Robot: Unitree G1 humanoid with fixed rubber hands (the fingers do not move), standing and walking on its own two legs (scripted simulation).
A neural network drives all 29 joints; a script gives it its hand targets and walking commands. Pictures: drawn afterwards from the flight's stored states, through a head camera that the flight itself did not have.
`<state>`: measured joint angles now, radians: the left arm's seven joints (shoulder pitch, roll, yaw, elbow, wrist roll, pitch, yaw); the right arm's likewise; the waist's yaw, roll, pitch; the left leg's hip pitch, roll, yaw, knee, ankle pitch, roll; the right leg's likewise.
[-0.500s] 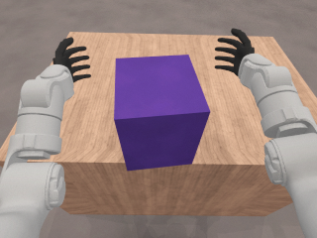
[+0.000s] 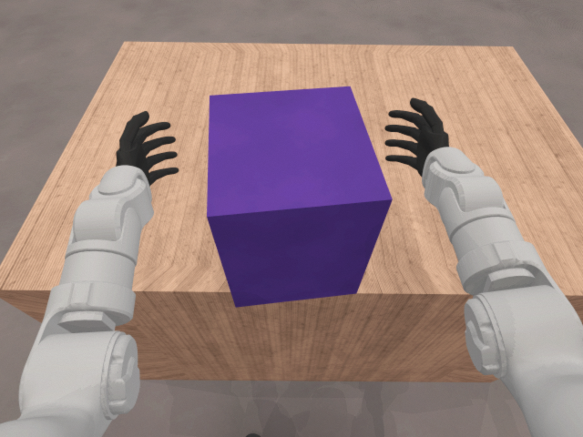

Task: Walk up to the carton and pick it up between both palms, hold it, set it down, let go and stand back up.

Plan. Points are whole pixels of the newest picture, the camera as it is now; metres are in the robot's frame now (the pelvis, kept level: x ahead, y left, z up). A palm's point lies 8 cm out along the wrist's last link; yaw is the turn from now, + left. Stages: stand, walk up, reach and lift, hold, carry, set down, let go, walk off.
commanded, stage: reach and lift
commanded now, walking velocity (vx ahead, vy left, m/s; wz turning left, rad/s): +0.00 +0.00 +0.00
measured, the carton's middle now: (289, 203) +0.45 +0.05 +0.04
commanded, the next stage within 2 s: none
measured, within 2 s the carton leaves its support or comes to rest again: neither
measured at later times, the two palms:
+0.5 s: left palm (161, 191) +0.43 +0.24 +0.07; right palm (417, 182) +0.48 -0.14 +0.06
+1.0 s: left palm (171, 199) +0.41 +0.22 +0.07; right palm (402, 181) +0.47 -0.11 +0.08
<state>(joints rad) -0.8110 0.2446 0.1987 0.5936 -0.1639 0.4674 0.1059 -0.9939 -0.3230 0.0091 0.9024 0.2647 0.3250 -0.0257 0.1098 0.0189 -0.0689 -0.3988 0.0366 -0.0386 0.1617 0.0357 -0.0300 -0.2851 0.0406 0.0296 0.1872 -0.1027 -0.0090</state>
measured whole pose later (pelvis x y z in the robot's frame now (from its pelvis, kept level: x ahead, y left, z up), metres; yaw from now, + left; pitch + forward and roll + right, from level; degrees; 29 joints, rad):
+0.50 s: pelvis +0.03 +0.00 +0.00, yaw -1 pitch +18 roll -1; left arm -0.72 0.17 0.22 0.89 -0.12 0.03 0.05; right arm -0.85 -0.28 0.11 1.03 0.26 -0.02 -0.04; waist 0.12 0.04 -0.19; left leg -0.46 0.02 -0.02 0.11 0.03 -0.02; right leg -0.35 0.02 0.05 0.13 -0.10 0.00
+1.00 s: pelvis +0.03 +0.00 +0.00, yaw +0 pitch +16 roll -1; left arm -0.68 0.09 0.26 0.80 -0.02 0.06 0.06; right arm -0.82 -0.19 0.07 0.96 0.20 0.00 -0.10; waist 0.12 0.01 -0.16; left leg -0.41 0.03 -0.03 0.10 0.04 -0.03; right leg -0.30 0.03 0.04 0.13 -0.10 -0.01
